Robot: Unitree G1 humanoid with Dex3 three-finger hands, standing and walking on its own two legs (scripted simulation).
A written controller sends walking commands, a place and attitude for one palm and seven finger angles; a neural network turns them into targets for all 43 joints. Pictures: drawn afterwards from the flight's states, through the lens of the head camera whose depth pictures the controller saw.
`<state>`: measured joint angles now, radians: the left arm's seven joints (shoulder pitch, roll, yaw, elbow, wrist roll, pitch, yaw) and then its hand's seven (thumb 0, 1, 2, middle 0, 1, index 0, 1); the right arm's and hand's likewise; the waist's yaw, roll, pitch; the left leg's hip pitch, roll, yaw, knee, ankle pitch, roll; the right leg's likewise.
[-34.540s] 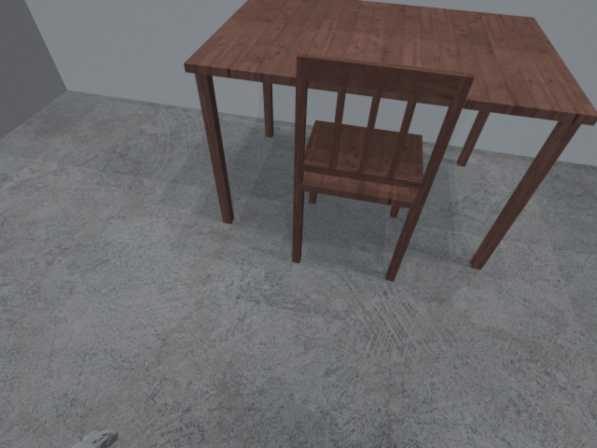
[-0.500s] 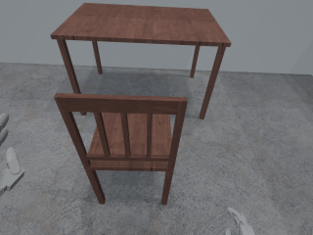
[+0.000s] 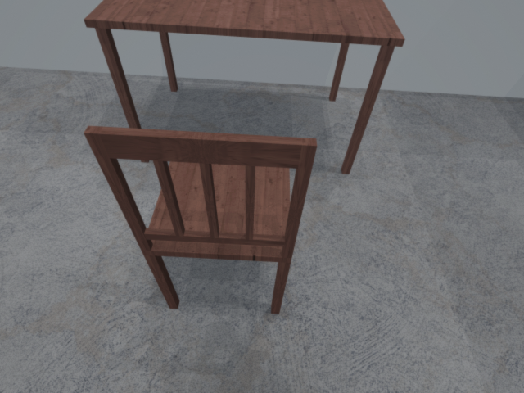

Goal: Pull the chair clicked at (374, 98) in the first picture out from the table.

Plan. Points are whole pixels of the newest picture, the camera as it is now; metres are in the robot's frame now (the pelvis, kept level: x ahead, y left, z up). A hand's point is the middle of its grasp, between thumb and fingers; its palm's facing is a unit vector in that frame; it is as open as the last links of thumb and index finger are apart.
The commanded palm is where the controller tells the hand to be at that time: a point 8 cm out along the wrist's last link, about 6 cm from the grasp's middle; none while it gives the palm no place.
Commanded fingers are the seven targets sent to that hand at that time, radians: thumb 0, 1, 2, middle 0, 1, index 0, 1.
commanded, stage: let the arm hang, fingers relaxed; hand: left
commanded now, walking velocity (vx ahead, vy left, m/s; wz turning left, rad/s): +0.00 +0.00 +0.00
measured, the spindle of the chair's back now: (210, 202) +0.52 +0.15 -0.11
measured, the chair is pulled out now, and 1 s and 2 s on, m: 0.65 0.65 0.65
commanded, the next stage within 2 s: look to check the result in 0.64 s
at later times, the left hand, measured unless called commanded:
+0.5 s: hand out of the picture +0.00 +0.14 -0.17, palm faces -0.01 -0.99 -0.16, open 7.3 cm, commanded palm none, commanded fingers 0.00 0.90 0.90 -0.20 -0.30 -0.20 -0.30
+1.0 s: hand out of the picture +0.00 +0.15 -0.17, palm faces -0.01 -0.98 -0.18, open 7.4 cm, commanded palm none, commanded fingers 0.00 0.90 0.90 -0.20 -0.30 -0.20 -0.30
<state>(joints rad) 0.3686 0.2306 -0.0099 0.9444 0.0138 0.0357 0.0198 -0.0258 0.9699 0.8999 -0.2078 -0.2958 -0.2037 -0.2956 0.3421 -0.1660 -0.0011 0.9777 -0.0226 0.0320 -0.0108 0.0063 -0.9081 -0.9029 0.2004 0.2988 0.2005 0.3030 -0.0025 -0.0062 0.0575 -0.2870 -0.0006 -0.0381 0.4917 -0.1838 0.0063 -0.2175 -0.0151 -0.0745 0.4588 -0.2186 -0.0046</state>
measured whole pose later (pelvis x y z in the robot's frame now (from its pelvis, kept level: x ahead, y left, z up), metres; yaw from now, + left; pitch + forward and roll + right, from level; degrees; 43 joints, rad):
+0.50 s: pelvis +0.00 -0.01 +0.00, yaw -1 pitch -2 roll +0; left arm 0.32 0.13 -0.04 1.06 0.01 0.01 0.04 0.02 0.93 0.90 -0.20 -0.30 -0.20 -0.30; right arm 0.33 -0.11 0.00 1.06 -0.02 0.01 -0.03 0.01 -0.92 -0.90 0.20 0.30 0.20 0.30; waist -0.01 0.00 0.04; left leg -0.26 0.01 -0.03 0.47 -0.18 -0.01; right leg -0.22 -0.01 -0.06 0.48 -0.23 -0.02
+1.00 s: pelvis +0.01 -0.01 +0.00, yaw -1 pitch -2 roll +0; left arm 0.31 0.14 -0.03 1.06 0.00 0.01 0.04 0.00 0.91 0.90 -0.20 -0.30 -0.20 -0.30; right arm 0.33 -0.11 0.01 1.08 -0.02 0.01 -0.03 0.00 -0.91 -0.90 0.20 0.30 0.20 0.30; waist -0.01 0.00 0.07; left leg -0.25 0.01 -0.03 0.46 -0.18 -0.01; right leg -0.21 0.00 -0.06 0.46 -0.22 -0.02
